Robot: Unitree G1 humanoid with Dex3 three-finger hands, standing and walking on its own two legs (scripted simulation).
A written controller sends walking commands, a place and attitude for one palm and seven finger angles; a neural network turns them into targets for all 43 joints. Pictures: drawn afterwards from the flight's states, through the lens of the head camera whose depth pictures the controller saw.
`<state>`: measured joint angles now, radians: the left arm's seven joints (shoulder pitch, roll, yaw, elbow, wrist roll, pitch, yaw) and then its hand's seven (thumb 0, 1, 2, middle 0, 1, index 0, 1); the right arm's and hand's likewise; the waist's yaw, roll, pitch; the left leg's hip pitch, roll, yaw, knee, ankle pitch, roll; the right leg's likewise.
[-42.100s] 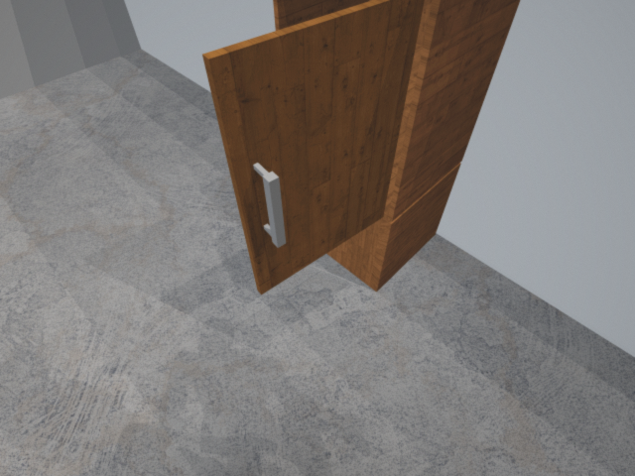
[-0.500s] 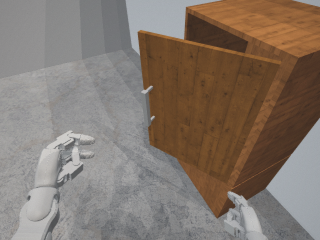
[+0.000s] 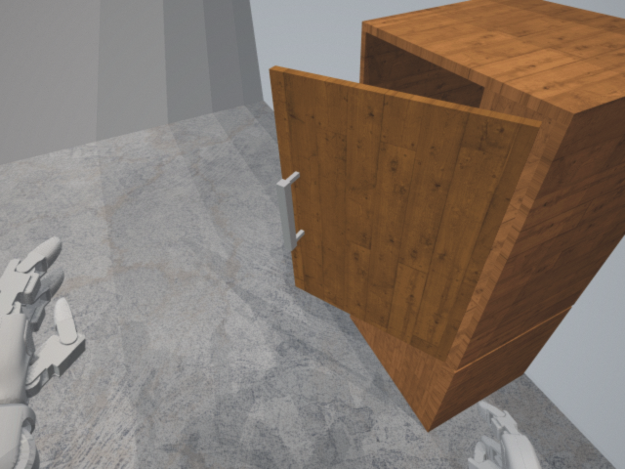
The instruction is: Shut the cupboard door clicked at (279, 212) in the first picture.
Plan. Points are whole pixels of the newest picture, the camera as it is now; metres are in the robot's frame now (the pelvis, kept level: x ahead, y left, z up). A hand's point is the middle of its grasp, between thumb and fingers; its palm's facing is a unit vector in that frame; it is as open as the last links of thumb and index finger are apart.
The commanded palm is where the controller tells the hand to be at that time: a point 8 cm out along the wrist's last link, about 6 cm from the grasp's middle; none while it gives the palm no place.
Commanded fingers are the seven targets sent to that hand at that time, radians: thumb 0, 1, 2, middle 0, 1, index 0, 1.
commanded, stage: draw the hand back to the body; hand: left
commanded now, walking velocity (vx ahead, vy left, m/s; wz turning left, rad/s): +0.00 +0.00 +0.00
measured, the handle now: (292, 212) +0.62 +0.13 -0.04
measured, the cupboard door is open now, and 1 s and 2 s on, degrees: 30 30 30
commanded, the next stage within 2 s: step back with the hand held close in 0.12 s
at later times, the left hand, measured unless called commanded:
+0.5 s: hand (80, 331) +0.20 +0.26 +0.15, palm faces +0.39 -0.79 -0.47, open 7.4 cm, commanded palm +0.14 +0.30 +0.17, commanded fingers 0.00 0.90 0.90 -0.20 -0.30 -0.20 -0.30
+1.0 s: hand out of the picture +0.12 +0.30 +0.15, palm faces +0.47 -0.76 -0.45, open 7.4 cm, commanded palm +0.06 +0.32 +0.17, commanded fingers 0.00 0.90 0.90 -0.20 -0.30 -0.20 -0.30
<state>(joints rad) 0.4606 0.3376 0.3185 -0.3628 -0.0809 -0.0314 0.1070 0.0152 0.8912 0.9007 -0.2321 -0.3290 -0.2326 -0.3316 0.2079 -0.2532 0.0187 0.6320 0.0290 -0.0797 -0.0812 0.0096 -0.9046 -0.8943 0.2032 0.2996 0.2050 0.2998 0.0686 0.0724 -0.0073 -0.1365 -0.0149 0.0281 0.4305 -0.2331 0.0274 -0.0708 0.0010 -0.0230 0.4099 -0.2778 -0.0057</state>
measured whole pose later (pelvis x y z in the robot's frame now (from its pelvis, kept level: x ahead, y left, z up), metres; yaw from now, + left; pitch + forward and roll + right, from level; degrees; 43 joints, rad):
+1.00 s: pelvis -0.08 +0.02 -0.02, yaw +0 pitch -1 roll -2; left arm 0.50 0.41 0.44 -0.46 -0.03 -0.20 0.14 0.01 0.89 0.90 -0.21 -0.30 -0.21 -0.31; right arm 0.23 -0.23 0.02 0.56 0.02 -0.04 -0.09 0.01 -0.90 -0.89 0.21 0.30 0.21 0.30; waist 0.01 0.02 0.01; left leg -0.44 0.00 0.04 0.66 -0.23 0.07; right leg -0.36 0.01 -0.01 0.62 -0.24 0.02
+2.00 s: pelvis -0.25 +0.09 +0.00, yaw -2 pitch +0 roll -7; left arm 0.48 0.43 0.44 -0.53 -0.08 -0.16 0.14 0.02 0.89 0.90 -0.21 -0.30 -0.21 -0.31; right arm 0.25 -0.17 0.01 0.62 -0.01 -0.10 -0.05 0.01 -0.90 -0.89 0.20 0.30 0.21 0.30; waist -0.02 -0.01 0.00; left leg -0.44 0.04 0.07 0.38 -0.06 0.03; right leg -0.28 0.13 -0.04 0.78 -0.53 -0.02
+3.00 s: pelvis -0.29 +0.18 +0.00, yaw -6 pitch +1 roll -1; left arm 0.60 0.48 0.47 -0.54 -0.06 -0.18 0.16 0.01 0.89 0.90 -0.21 -0.30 -0.21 -0.31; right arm 0.24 -0.15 0.05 0.60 0.00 -0.09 -0.06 0.01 -0.90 -0.89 0.21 0.30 0.21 0.30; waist -0.03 -0.01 0.02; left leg -0.33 0.04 0.10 0.49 -0.19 0.03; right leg -0.19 0.02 -0.06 0.44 -0.26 -0.02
